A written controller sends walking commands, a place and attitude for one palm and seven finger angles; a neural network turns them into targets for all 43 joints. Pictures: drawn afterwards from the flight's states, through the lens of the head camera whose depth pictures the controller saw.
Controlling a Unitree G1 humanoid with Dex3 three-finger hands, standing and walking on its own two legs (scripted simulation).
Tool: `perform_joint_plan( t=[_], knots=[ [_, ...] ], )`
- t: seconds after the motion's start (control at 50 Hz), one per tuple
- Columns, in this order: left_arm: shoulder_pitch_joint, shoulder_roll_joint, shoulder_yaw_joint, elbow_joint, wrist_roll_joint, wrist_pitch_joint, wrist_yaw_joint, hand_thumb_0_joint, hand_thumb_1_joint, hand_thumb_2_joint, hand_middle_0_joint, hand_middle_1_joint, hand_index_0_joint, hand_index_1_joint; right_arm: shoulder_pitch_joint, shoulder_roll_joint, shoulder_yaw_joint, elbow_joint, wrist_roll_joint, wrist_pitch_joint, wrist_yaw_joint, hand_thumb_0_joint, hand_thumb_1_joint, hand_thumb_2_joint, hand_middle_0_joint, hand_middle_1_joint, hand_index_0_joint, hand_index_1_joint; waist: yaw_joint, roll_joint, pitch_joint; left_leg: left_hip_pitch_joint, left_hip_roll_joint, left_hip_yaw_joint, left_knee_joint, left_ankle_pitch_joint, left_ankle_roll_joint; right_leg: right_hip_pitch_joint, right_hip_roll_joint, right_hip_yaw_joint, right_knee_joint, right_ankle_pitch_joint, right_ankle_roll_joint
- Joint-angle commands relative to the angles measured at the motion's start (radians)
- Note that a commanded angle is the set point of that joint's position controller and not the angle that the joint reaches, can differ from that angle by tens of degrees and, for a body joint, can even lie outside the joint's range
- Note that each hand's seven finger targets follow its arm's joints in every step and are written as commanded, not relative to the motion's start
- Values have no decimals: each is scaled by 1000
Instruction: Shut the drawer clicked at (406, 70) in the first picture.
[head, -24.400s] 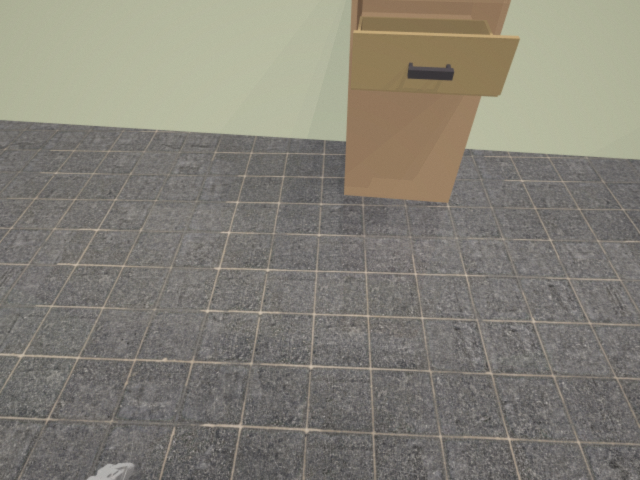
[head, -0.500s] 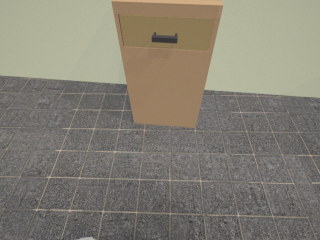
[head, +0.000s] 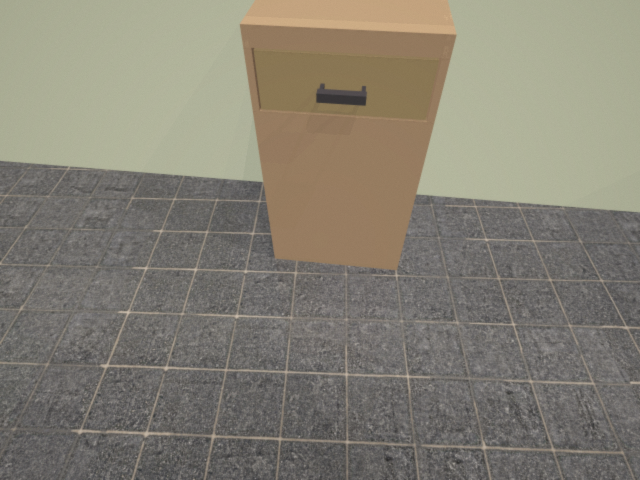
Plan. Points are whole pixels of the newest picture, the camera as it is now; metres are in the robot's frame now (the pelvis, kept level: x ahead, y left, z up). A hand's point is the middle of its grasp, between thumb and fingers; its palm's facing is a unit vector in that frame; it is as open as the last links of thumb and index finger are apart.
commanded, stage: let the arm hang, fingers relaxed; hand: left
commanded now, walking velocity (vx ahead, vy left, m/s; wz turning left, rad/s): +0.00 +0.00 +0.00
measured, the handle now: (342, 92) +0.97 +0.00 -0.02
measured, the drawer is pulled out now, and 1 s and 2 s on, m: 0.00 0.00 0.00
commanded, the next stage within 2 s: look to check the result in 0.30 s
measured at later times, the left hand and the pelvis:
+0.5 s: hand out of the picture +0.02 +0.18 -0.17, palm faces +0.02 -0.98 -0.20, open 7.4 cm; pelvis +0.01 +0.01 +0.00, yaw +0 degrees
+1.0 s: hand out of the picture +0.06 +0.20 -0.17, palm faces +0.00 -0.97 -0.24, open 7.4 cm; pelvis +0.02 +0.00 +0.00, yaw -1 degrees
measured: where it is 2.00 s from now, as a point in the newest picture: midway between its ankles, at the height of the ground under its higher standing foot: outside the picture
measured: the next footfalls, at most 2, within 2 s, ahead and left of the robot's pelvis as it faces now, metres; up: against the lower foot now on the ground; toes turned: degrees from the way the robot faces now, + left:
none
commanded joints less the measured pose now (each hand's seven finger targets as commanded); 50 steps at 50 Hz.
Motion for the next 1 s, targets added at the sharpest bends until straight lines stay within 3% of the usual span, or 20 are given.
perform_joint_plan(
  t=[0.0,0.08,0.2,0.44,0.94,0.98],
  knots=[
    [59,109,23,-19,3,-18,7,0,900,900,-200,-300,-200,-300,68,-89,-26,-19,0,-18,-9,0,-900,-900,200,300,200,300,-1,-25,8,18,109,-95,-100,-27,17,-55,-84,70,-93,-5,-38],
    [59,103,22,-15,4,-18,8,0,900,900,-200,-300,-200,-300,63,-86,-27,-15,1,-17,-10,0,-900,-900,200,300,200,300,-1,4,36,15,109,-94,-100,-14,16,-69,-84,73,-92,-1,-37],
    [57,103,24,-14,3,-22,8,0,900,900,-200,-300,-200,-300,55,-92,-27,-16,1,-24,-12,0,-900,-900,200,300,200,300,-2,-8,2,44,113,-94,-91,39,20,-48,-88,71,-83,39,-35],
    [34,123,29,-14,3,-25,8,0,900,900,-200,-300,-200,-300,33,-119,-30,-14,1,-28,-13,0,-900,-900,200,300,200,300,-3,-14,-2,71,117,-92,-91,89,22,-33,-92,74,-87,73,-33],
    [-57,214,42,-33,4,-32,0,0,900,900,-200,-300,-200,-300,-58,-208,-41,-24,0,-33,-9,0,-900,-900,200,300,200,300,-4,-7,-27,109,125,-92,-103,120,15,2,-102,88,-114,109,-37],
    [-58,226,42,-35,4,-34,-1,0,900,900,-200,-300,-200,-300,-66,-221,-43,-30,2,-33,-8,0,-900,-900,200,300,200,300,-3,-30,-34,117,127,-91,-98,139,16,4,-105,91,-114,133,-38]
  ],
)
